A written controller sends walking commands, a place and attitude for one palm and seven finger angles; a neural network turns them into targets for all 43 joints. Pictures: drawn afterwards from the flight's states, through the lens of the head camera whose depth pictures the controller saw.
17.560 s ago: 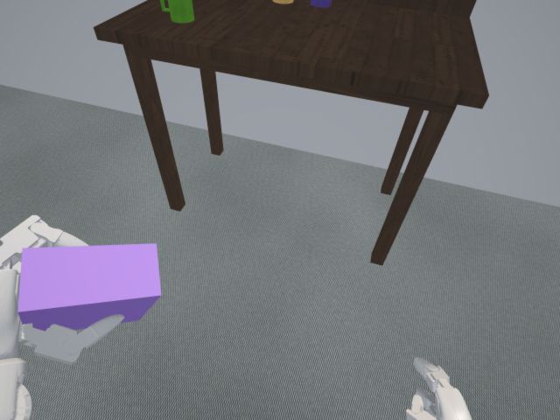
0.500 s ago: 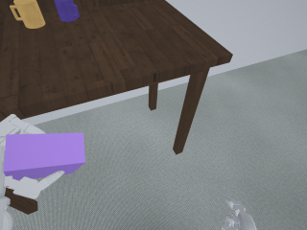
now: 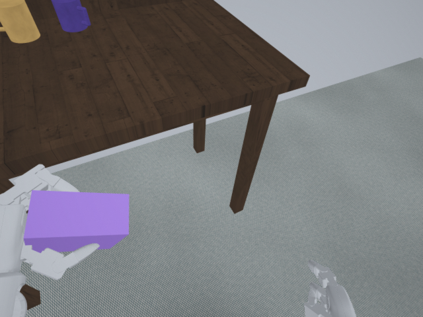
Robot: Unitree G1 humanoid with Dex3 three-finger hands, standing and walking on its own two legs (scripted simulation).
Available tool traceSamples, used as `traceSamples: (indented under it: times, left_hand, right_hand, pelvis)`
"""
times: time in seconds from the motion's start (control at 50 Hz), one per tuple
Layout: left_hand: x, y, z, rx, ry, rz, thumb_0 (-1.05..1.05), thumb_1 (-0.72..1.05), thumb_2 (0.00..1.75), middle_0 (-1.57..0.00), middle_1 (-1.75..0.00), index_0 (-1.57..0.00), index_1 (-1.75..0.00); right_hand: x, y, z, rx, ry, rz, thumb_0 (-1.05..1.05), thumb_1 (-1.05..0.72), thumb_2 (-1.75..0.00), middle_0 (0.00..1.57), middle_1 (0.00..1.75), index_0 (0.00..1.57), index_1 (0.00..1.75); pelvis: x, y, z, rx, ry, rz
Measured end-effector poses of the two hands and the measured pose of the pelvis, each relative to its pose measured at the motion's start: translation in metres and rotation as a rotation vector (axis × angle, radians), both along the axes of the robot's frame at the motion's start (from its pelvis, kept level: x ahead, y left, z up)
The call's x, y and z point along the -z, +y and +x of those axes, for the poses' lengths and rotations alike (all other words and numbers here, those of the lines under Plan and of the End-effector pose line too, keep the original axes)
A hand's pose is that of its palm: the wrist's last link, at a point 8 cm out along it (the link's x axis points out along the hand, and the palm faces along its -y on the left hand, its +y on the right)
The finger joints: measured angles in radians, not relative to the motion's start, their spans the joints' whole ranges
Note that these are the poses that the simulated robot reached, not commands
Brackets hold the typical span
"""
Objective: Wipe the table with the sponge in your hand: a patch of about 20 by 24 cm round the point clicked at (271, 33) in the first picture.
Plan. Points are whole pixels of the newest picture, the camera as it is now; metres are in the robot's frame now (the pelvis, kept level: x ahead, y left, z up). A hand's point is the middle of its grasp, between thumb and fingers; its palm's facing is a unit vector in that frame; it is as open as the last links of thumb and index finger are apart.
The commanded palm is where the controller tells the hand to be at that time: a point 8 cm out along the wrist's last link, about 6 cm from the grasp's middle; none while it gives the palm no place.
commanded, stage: shuffle to correct the standing spot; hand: left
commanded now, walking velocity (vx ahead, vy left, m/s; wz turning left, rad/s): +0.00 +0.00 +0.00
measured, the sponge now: (91, 224) +0.23 +0.19 +0.12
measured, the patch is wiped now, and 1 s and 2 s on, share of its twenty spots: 0.00 0.00 0.00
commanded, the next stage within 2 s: come to a stop and stand still in 1.06 s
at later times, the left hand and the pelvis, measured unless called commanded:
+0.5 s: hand (36, 173) +0.28 +0.28 +0.16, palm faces +0.46 -0.79 -0.40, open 10.0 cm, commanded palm +0.21 +0.31 +0.18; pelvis +0.06 +0.02 -0.02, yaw +4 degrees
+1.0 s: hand (31, 115) +0.38 +0.32 +0.18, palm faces +0.46 -0.76 -0.45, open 10.0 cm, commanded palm +0.31 +0.36 +0.18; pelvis +0.16 +0.07 -0.02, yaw +3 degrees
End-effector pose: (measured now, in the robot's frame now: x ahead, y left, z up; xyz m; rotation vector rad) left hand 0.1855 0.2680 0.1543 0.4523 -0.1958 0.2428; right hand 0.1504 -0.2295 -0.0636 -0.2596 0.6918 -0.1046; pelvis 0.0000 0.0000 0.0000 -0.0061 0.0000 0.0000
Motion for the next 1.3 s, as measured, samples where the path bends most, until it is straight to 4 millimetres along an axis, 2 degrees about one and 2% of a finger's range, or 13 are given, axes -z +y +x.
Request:
traceSamples:
  times: [0.12,0.22,0.3,0.42,0.5,0.6,0.68,0.78,0.88,1.02,1.1,1.2,1.3]
  left_hand:
    - [-0.012,0.037,-0.001,-0.141,-0.016,0.063,-0.01,-0.49,1.01,-0.74,-1.36,-0.75,-1.35]
    - [-0.028,0.037,-0.006,-0.155,-0.132,0.044,-0.01,-0.49,1.01,-0.74,-1.36,-0.75,-1.35]
    - [-0.022,0.040,0.000,-0.142,-0.157,0.015,-0.01,-0.49,1.01,-0.74,-1.36,-0.75,-1.35]
    - [-0.008,0.056,0.032,-0.187,-0.112,0.010,-0.01,-0.49,1.01,-0.75,-1.35,-0.75,-1.35]
    - [-0.016,0.047,0.055,-0.166,-0.115,0.046,-0.01,-0.49,1.01,-0.75,-1.35,-0.75,-1.35]
    - [-0.035,0.041,0.059,-0.105,-0.176,0.072,-0.01,-0.49,1.01,-0.75,-1.35,-0.75,-1.35]
    - [-0.039,0.058,0.065,-0.132,-0.153,0.108,-0.01,-0.49,1.01,-0.75,-1.35,-0.75,-1.35]
    - [-0.025,0.092,0.092,-0.184,-0.151,0.070,-0.01,-0.49,1.01,-0.75,-1.35,-0.76,-1.35]
    - [-0.016,0.108,0.131,-0.178,-0.174,0.050,-0.01,-0.49,1.01,-0.75,-1.35,-0.76,-1.35]
    - [-0.047,0.081,0.151,-0.117,-0.186,0.161,-0.01,-0.49,1.01,-0.75,-1.35,-0.76,-1.35]
    - [-0.052,0.082,0.155,-0.131,-0.136,0.166,-0.01,-0.49,1.01,-0.75,-1.35,-0.76,-1.35]
    - [-0.042,0.112,0.173,-0.246,-0.071,0.130,-0.01,-0.49,1.01,-0.75,-1.35,-0.76,-1.35]
    - [-0.032,0.129,0.200,-0.281,-0.131,0.031,-0.01,-0.49,1.01,-0.75,-1.35,-0.76,-1.35]
  right_hand:
    - [0.002,0.008,0.015,-0.035,0.019,-0.018,0.02,-0.91,-0.90,0.20,0.30,0.20,0.30]
    - [0.005,0.018,0.037,-0.062,-0.015,-0.009,0.02,-0.91,-0.90,0.21,0.30,0.20,0.30]
    - [0.007,0.027,0.055,-0.048,-0.045,-0.001,0.02,-0.91,-0.90,0.21,0.30,0.20,0.30]
    - [0.015,0.044,0.076,-0.036,-0.062,0.046,0.01,-0.91,-0.90,0.21,0.30,0.20,0.30]
    - [0.025,0.050,0.086,-0.059,-0.044,0.087,0.01,-0.91,-0.90,0.21,0.30,0.20,0.30]
    - [0.031,0.046,0.100,-0.067,0.043,0.072,0.01,-0.90,-0.90,0.21,0.30,0.20,0.30]
    - [0.026,0.043,0.114,-0.037,0.084,0.038,0.02,-0.91,-0.90,0.21,0.30,0.20,0.30]
    - [0.026,0.051,0.142,-0.015,0.058,-0.022,0.02,-0.91,-0.90,0.20,0.30,0.20,0.30]
    - [0.030,0.078,0.173,0.016,-0.012,0.026,0.02,-0.91,-0.90,0.20,0.30,0.20,0.30]
    - [0.033,0.116,0.205,-0.066,-0.062,0.164,0.01,-0.91,-0.90,0.20,0.30,0.20,0.30]
    - [0.039,0.116,0.217,-0.073,0.015,0.166,0.01,-0.91,-0.90,0.21,0.30,0.20,0.30]
    - [0.035,0.104,0.233,-0.072,0.096,0.102,0.01,-0.91,-0.90,0.21,0.30,0.20,0.30]
    - [0.032,0.097,0.261,-0.060,0.072,0.022,0.02,-0.91,-0.90,0.21,0.30,0.20,0.30]
  pelvis:
    - [0.000,0.004,0.003,-0.018,0.002,-0.003]
    - [0.006,0.012,0.014,-0.035,0.002,-0.011]
    - [0.013,0.021,0.029,-0.038,0.000,-0.013]
    - [0.018,0.026,0.050,-0.029,-0.015,0.012]
    - [0.020,0.025,0.065,-0.065,-0.025,-0.006]
    - [0.017,0.028,0.084,-0.075,-0.031,-0.014]
    - [0.010,0.039,0.102,-0.067,-0.025,-0.006]
    - [0.017,0.064,0.129,-0.065,-0.044,0.007]
    - [0.027,0.076,0.142,-0.049,-0.058,0.042]
    - [0.022,0.072,0.169,-0.062,-0.034,0.031]
    - [0.014,0.075,0.193,-0.077,-0.024,0.025]
    - [0.001,0.082,0.217,-0.074,-0.007,0.047]
    - [0.007,0.098,0.239,-0.078,-0.037,0.028]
